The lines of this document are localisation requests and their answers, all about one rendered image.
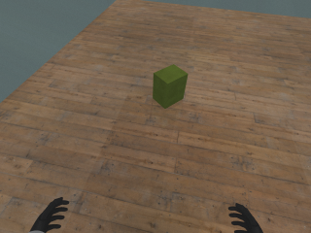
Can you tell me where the right robot hand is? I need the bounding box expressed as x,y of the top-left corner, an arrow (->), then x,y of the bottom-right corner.
228,203 -> 263,233

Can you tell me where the left robot hand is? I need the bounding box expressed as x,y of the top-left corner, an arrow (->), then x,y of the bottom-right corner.
29,197 -> 70,233

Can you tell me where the carton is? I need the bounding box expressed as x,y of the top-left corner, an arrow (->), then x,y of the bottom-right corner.
153,64 -> 188,109

